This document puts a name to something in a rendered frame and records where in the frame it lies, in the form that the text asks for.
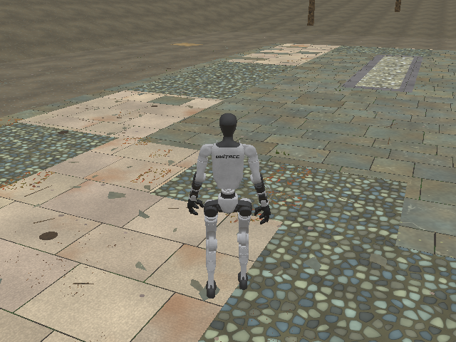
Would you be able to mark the right robot forearm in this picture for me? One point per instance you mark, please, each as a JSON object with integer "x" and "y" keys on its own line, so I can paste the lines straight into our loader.
{"x": 261, "y": 192}

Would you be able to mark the robot left hand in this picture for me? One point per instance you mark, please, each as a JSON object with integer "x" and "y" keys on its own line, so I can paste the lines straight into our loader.
{"x": 192, "y": 204}

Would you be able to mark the left robot forearm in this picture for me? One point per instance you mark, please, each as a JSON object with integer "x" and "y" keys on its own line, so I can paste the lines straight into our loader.
{"x": 195, "y": 189}

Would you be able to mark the left robot shin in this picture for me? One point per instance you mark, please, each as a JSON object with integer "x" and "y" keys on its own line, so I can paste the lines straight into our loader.
{"x": 210, "y": 264}

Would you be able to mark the robot torso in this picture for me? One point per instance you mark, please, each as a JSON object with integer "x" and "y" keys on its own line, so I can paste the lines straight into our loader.
{"x": 227, "y": 167}

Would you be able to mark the robot right upper arm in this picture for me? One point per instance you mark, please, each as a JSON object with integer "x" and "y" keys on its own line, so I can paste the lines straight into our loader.
{"x": 250, "y": 151}

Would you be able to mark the robot left upper arm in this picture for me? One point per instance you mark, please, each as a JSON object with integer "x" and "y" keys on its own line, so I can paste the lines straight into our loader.
{"x": 202, "y": 160}

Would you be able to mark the robot right hand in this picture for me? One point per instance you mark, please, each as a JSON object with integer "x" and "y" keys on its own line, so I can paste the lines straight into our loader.
{"x": 265, "y": 214}

